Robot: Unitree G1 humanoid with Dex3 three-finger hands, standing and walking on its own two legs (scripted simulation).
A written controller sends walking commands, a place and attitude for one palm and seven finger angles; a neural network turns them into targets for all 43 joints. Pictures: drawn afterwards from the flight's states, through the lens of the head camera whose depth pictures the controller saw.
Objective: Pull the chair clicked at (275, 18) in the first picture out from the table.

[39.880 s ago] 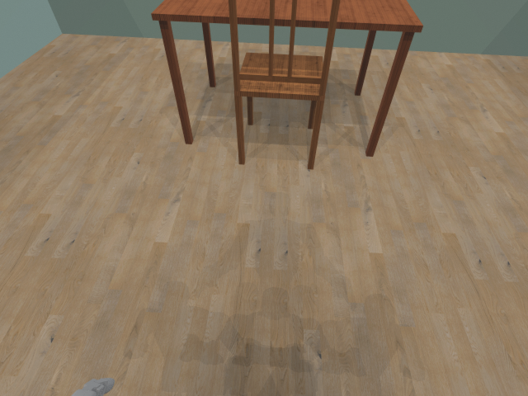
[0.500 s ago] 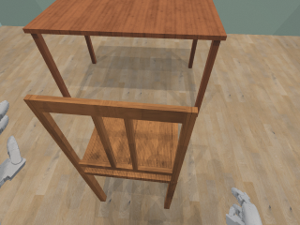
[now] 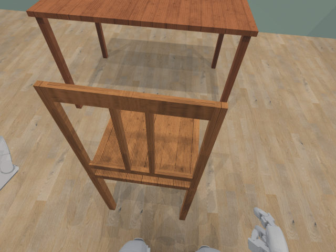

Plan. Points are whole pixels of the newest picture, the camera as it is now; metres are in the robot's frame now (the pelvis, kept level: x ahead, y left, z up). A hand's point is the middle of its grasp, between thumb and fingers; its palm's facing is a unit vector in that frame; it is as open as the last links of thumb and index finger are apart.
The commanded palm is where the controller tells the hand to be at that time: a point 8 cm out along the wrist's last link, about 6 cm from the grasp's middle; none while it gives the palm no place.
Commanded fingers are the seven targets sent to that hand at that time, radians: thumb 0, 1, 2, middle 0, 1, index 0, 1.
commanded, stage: step back with the hand held close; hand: left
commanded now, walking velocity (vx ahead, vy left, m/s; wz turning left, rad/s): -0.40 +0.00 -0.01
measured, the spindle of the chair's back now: (122, 143) +0.41 +0.17 -0.04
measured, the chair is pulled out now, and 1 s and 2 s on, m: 0.59 0.59 0.59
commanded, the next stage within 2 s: stop stepping back and stand still in 0.44 s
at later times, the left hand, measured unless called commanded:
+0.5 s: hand (37, 200) +0.16 +0.21 +0.17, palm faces +0.31 -0.79 -0.52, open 7.4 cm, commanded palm +0.09 +0.25 +0.20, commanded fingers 0.00 0.90 0.90 -0.20 -0.30 -0.20 -0.30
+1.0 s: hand out of the picture +0.05 +0.16 +0.16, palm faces +0.40 -0.82 -0.40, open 7.4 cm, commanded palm -0.02 +0.22 +0.20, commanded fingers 0.00 0.90 0.90 -0.20 -0.30 -0.20 -0.30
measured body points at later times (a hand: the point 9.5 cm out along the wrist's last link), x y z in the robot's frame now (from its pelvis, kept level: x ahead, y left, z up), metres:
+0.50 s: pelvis -0.07 -0.04 +0.01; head -0.01 -0.03 +0.46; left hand +0.14 +0.25 +0.20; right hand +0.11 -0.29 -0.07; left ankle -0.03 +0.08 -0.72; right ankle -0.08 -0.15 -0.69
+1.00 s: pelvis -0.16 -0.08 +0.01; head -0.17 -0.07 +0.46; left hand +0.02 +0.20 +0.19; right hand -0.06 -0.37 -0.07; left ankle -0.21 +0.04 -0.72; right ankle -0.08 -0.20 -0.72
